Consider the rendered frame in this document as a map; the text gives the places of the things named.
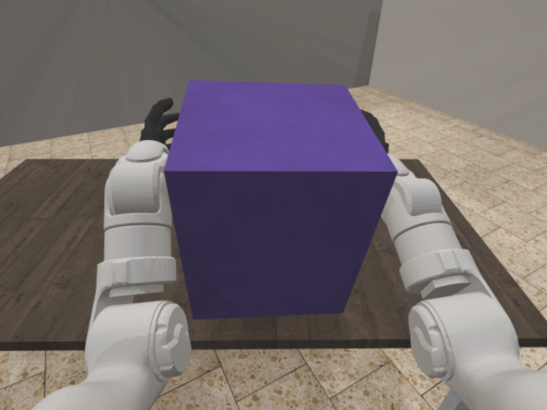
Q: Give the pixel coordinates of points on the robot left hand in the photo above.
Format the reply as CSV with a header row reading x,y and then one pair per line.
x,y
155,123

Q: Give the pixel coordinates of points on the right robot forearm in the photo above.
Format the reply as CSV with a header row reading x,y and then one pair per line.
x,y
433,262

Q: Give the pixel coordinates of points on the left robot forearm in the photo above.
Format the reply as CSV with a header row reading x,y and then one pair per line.
x,y
137,223

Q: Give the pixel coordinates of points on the left robot upper arm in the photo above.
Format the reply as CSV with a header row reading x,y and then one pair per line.
x,y
133,350

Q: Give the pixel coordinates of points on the right robot upper arm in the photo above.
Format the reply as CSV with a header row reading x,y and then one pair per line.
x,y
467,341

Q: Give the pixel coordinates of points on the table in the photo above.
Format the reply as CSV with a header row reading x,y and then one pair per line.
x,y
52,238

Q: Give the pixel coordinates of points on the carton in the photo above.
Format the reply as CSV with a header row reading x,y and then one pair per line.
x,y
276,190

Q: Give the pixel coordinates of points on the robot right hand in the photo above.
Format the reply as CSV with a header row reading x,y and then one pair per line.
x,y
373,122

